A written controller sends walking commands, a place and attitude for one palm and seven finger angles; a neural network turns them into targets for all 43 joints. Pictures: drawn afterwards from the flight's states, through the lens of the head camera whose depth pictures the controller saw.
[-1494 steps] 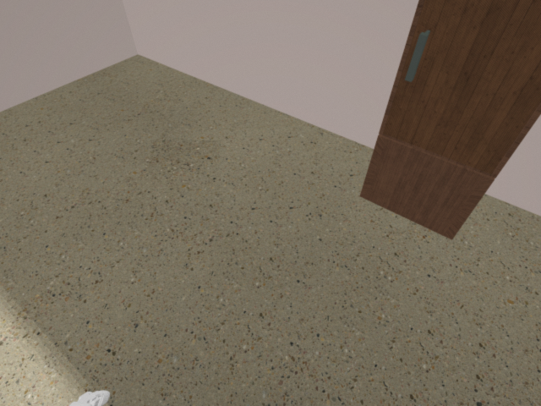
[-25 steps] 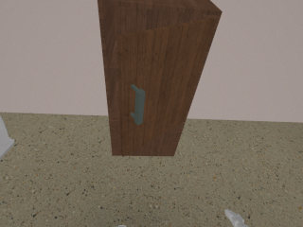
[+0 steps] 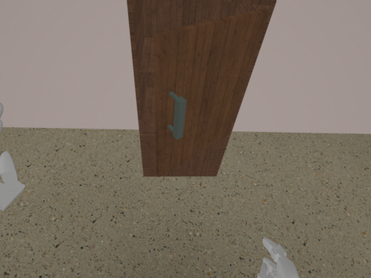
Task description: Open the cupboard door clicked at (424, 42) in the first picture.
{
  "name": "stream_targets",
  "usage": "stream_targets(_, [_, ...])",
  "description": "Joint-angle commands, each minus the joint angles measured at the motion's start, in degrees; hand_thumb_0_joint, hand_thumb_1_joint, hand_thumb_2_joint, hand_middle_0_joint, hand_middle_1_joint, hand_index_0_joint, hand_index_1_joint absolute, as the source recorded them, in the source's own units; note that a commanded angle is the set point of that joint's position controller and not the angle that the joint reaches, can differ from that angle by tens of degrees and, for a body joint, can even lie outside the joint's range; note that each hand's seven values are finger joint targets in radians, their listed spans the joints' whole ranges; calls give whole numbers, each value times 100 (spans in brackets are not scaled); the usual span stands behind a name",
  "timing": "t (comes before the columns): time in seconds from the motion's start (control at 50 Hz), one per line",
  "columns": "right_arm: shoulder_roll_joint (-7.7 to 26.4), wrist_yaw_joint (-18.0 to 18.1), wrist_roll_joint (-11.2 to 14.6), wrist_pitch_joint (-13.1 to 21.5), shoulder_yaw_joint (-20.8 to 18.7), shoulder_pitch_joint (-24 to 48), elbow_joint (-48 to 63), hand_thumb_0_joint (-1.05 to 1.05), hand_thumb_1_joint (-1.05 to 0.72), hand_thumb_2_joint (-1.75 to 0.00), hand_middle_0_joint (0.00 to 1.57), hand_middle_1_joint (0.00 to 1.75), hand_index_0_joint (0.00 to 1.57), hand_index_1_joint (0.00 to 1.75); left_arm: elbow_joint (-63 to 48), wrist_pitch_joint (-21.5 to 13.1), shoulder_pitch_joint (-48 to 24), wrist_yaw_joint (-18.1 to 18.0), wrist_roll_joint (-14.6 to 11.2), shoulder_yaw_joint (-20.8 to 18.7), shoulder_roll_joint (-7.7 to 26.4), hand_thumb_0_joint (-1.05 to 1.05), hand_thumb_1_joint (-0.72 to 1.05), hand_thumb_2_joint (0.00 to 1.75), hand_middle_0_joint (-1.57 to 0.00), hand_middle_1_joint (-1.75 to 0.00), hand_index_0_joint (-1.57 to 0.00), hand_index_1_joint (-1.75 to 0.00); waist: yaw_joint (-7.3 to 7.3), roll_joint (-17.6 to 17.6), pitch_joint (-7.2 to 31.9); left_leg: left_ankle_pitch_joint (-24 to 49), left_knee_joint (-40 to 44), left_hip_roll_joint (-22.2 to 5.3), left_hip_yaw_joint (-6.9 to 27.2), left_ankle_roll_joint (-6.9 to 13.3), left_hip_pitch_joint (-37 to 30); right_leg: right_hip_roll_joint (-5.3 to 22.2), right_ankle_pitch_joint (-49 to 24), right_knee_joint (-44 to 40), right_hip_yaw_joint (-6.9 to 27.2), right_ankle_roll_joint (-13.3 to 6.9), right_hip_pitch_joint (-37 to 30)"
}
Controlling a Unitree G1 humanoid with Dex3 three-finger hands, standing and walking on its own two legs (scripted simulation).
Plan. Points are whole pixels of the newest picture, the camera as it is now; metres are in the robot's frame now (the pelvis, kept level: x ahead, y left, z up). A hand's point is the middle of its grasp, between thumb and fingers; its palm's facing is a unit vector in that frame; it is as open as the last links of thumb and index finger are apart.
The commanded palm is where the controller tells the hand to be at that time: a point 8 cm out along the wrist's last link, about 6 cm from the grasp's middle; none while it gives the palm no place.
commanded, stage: let the arm hang, fingers relaxed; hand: left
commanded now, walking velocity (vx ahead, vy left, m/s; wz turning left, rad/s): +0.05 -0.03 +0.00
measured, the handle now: (175, 115) +0.57 +0.04 +0.00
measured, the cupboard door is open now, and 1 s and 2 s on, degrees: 36 36 36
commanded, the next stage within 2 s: look to check the result in 1.20 s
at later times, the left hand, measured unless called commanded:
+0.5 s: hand out of the picture +0.01 +0.18 -0.18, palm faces +0.11 -0.98 -0.17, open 6.9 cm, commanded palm none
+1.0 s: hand out of the picture +0.00 +0.18 -0.17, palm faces +0.05 -0.98 -0.17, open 7.3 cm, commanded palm none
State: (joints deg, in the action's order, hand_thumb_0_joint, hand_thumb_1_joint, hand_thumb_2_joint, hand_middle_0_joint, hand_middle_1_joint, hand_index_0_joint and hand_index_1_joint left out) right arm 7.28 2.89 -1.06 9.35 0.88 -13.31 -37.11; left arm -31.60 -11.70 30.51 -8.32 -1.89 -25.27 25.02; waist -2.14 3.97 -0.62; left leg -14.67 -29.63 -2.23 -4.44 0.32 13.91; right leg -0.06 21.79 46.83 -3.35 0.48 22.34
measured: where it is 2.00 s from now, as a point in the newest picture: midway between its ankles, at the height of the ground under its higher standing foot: outside the picture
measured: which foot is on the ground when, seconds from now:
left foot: down 0.00-1.00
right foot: up 0.00-0.10, down 0.12-1.00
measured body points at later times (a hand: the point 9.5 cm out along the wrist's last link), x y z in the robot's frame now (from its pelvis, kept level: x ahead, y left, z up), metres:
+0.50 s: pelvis +0.01 +0.00 +0.00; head +0.02 +0.02 +0.45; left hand +0.01 +0.23 -0.16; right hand +0.03 -0.24 -0.14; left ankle +0.01 +0.12 -0.74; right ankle +0.02 -0.09 -0.74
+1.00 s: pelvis +0.01 +0.02 +0.01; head +0.00 +0.01 +0.46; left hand -0.01 +0.23 -0.15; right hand -0.01 -0.18 -0.16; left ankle +0.01 +0.12 -0.74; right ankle +0.02 -0.09 -0.74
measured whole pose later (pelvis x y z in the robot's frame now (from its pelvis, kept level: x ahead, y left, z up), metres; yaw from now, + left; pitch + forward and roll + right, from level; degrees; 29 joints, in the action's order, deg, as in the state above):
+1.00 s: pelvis +0.01 +0.02 +0.01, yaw +1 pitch -2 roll +0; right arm 6.0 1.6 -1.4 -0.1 0.9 -17.6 -66.9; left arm 66.4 -0.2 16.7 -1.8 0.6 -0.3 6.3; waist -0.5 -0.9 -1.1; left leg -12.4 -22.6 0.6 -5.1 1.9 8.4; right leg 2.2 12.3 24.2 -5.3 -0.4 9.9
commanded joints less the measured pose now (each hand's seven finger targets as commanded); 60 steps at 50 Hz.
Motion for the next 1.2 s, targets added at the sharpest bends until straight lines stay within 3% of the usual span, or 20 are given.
stream_targets(0.0, [1081, 88, 50, 243, -314, 354, 804, 0, -90, -90, 20, 30, 20, 30, -928, -315, 281, -101, -47, -841, 1014, 0, 90, 90, -20, -30, -20, -30, 151, -1686, 272, 705, 1235, -1174, 711, 559, 361, -116, -365, -906, -290, 61, -832])
stream_targets(0.06, [1063, 134, 73, 138, -276, 466, 817, 0, -90, -90, 20, 30, 20, 30, -440, -234, -71, -125, -49, -707, 906, 0, 90, 90, -20, -30, -20, -30, 127, -1248, 268, -671, 842, -964, 558, 377, 1066, -94, -526, -1869, -219, 22, -1851])
stream_targets(0.08, [1452, -324, 101, -23, -470, 534, -288, 0, -90, -90, 20, 30, 20, 30, 3624, 749, 149, 719, 484, 1780, -741, 0, 90, 90, -20, -30, -20, -30, 189, -337, 319, 282, -1009, -322, 135, 4, 1150, 1125, -2724, -1716, 701, -357, -1139])
stream_targets(0.1, [860, -320, 169, -345, -411, 86, -189, 0, -90, -90, 20, 30, 20, 30, 3810, 1097, 44, 821, 486, 1832, -637, 0, 90, 90, -20, -30, -20, -30, 55, 293, 709, -132, -1199, -171, 172, -85, 924, 1612, -3708, -1812, 1390, -683, -977])
stream_targets(0.12, [897, -271, 109, -545, -349, -22, -248, 0, -90, -90, 20, 30, 20, 30, 4010, 1145, -481, 895, 415, 1898, -533, 0, 90, 90, -20, -30, -20, -30, 11, 841, 585, -1487, -1528, -86, 178, -132, 941, 1862, -2648, -2182, 1504, -952, -479])
stream_targets(0.14, [1007, -249, 3, -735, -353, -16, -234, 0, -90, -90, 20, 30, 20, 30, 4255, 1145, -704, 856, 440, 1877, -520, 0, 90, 90, -20, -30, -20, -30, 100, 1522, 295, -1808, -2029, -17, 220, -79, 1159, 1767, -1777, -2434, 1452, -1036, -295])
stream_targets(0.18, [1074, -279, -80, -926, -367, 337, -137, 0, -90, -90, 20, 30, 20, 30, 4951, 1139, -956, 782, 484, 1837, -502, 0, 90, 90, -20, -30, -20, -30, 270, 1954, -185, -1821, -2616, 112, 140, -24, 1731, 1610, -2540, -2438, 1225, -1173, -765])
stream_targets(0.22, [938, -290, -86, -1005, -356, 434, -282, 0, -90, -90, 20, 30, 20, 30, 5694, 1167, -1171, 734, 470, 1920, -468, 0, 90, 90, -20, -30, -20, -30, 265, 1274, 31, -1723, -2222, 149, 50, -50, 1470, 1522, -3736, -2167, 909, -1187, -1228])
stream_targets(0.24, [851, -286, -82, -1039, -343, 326, -421, 0, -90, -90, 20, 30, 20, 30, 6038, 1183, -1257, 732, 459, 1959, -419, 0, 90, 90, -20, -30, -20, -30, 211, 1016, 176, -1522, -1742, 186, 18, -65, 1141, 1421, -3757, -2123, 787, -1095, -1299])
stream_targets(0.3, [792, -255, -60, -1036, -260, -256, -1082, 0, -90, -90, 20, 30, 20, 30, 7062, 1166, -1609, 733, 324, 2113, -429, 0, 90, 90, -20, -30, -20, -30, -21, 309, 475, 9, 5, 108, 165, -52, -279, 1085, -2064, -2078, 549, -624, -981])
stream_targets(0.32, [967, -231, -87, -967, -242, -255, -1247, 0, -90, -90, 20, 30, 20, 30, 7365, 1166, -1530, 769, 280, 2189, -656, 0, 90, 90, -20, -30, -20, -30, 36, -450, 476, 911, 361, -291, 831, 144, -551, 831, -1340, -1906, 465, -325, -581])
stream_targets(0.34, [1157, -194, -133, -908, -209, -75, -1343, 0, -90, -90, 20, 30, 20, 30, 7635, 1178, -1351, 771, 265, 2255, -866, 0, 90, 90, -20, -30, -20, -30, 228, -1218, 421, 1267, 570, -822, 1324, 384, -225, 590, -883, -1936, 313, -149, -775])
stream_targets(0.36, [1128, -173, -150, -938, -222, 104, -1400, 0, -90, -90, 20, 30, 20, 30, 7829, 1203, -1247, 734, 322, 2190, -1048, 0, 90, 90, -20, -30, -20, -30, 284, -1699, 275, 343, 856, -870, 1388, 450, 385, 450, -340, -2154, 192, -143, -1175])
stream_targets(0.38, [995, -154, -142, -943, -203, 215, -1504, 0, -90, -90, 20, 30, 20, 30, 8047, 1216, -1319, 739, 312, 2155, -1011, 0, 90, 90, -20, -30, -20, -30, 292, -2151, 18, -124, 1098, -681, 1276, 364, 698, 435, -588, -2171, 176, -187, -1337])
stream_targets(0.4, [909, -135, -110, -957, -170, 200, -1587, 0, -90, -90, 20, 30, 20, 30, 8234, 1205, -1304, 754, 292, 2187, -924, 0, 90, 90, -20, -30, -20, -30, 352, -2073, -150, -251, 1160, -574, 1132, 279, 816, 472, -784, -2289, 210, -222, -1500])
stream_targets(0.5, [758, -87, -19, -903, -129, -392, -2161, 0, -90, -90, 20, 30, 20, 30, 9044, 1075, -1283, 752, 239, 2344, -922, 0, 90, 90, -20, -30, -20, -30, 210, -777, 89, 732, 955, -409, 726, 125, -53, 703, -1499, -2733, 310, -317, -1561])
stream_targets(0.58, [757, -66, -9, -893, -111, -604, -2483, 0, -90, -90, 20, 30, 20, 30, 9421, 1076, -1189, 729, 233, 2405, -1021, 0, 90, 90, -20, -30, -20, -30, 179, -386, -41, 756, 1065, -418, 654, 138, -230, 724, -1369, -2833, 286, -279, -1434])
stream_targets(0.82, [470, -63, -17, -879, -60, -834, -2872, 0, -90, -90, 20, 30, 20, 30, 9715, 1096, -971, 638, 240, 2413, -1233, 0, 90, 90, -20, -30, -20, -30, 199, -181, -415, 523, 1227, -361, 589, 173, -143, 696, -1097, -2765, 299, -219, -1196])
stream_targets(0.96, [333, -63, -28, -881, -67, -900, -2918, 0, -90, -90, 20, 30, 20, 30, 9719, 1109, -914, 621, 252, 2394, -1332, 0, 90, 90, -20, -30, -20, -30, 204, -377, -662, 250, 1302, -319, 575, 168, 31, 684, -976, -2751, 317, -213, -1085])
stream_targets(1.18, [368, -64, -26, -863, -91, -962, -2869, 0, -90, -90, 20, 30, 20, 30, 9682, 1096, -852, 621, 260, 2380, -1359, 0, 90, 90, -20, -30, -20, -30, 187, -405, -492, 260, 1288, -321, 602, 187, -81, 685, -1044, -2709, 320, -207, -1085])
